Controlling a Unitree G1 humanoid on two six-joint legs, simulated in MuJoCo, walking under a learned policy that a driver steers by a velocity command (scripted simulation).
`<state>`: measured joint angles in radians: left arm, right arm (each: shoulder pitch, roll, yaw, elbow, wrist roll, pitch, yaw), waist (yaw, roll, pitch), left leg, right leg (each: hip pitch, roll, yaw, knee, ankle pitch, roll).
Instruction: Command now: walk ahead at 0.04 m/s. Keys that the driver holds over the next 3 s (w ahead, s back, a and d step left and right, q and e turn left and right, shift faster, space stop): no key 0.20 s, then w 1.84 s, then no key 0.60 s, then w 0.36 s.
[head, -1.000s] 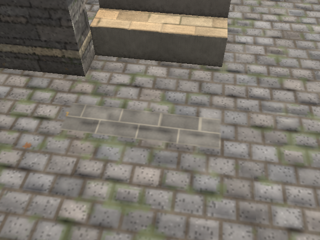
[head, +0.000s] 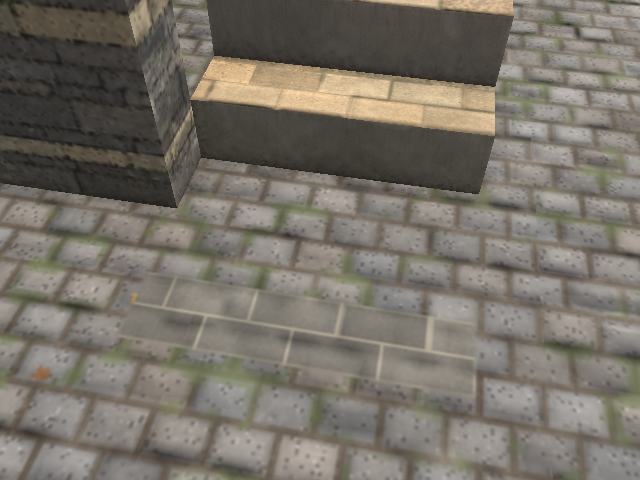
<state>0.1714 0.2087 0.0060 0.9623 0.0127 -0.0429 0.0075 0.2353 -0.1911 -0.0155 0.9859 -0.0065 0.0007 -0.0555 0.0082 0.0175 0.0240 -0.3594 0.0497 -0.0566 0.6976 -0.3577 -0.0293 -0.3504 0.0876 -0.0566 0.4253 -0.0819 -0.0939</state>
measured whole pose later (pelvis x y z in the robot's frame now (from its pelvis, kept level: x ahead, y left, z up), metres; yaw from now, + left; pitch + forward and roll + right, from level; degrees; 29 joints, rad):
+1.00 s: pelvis +0.35 +0.00 -0.02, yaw -2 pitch +2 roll -1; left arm 0.49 0.23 0.04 1.09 -0.01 -0.07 0.01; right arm -0.06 -0.21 -0.03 0.82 0.03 -0.11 0.04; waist 0.08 0.02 0.03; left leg -0.54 0.01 0.05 0.51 -0.02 0.11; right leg 0.16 0.01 -0.03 0.30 -0.47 -0.01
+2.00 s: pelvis +0.89 -0.06 +0.01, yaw -1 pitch +1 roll -2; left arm 0.41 0.20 0.04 1.06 0.01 -0.11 -0.01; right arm 0.07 -0.21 -0.02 0.90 -0.03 -0.05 0.03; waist 0.05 0.04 0.03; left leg -0.53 0.08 0.06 0.62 -0.09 0.04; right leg 0.04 0.07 -0.08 0.19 -0.24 -0.05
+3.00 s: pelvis +1.07 -0.04 +0.02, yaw -1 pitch -2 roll +0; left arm 0.20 0.19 -0.01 1.13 0.00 -0.07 0.03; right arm 0.20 -0.20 0.03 1.06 -0.01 -0.07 -0.02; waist 0.01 0.00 0.00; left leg -0.08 -0.02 0.08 0.30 -0.19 0.04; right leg -0.08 0.01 0.00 0.30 -0.19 -0.01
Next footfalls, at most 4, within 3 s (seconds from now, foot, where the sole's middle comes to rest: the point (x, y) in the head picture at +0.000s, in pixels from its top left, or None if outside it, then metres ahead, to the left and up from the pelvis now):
0.04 left None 0.07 0.14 -0.77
1.00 left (288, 455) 0.55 0.10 -0.77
1.56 right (397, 334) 0.84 -0.15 -0.77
2.08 left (315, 253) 1.09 0.05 -0.77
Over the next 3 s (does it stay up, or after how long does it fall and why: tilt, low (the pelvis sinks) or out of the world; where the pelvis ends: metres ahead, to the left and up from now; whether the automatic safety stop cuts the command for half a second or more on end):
stays up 1.07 -0.04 0.02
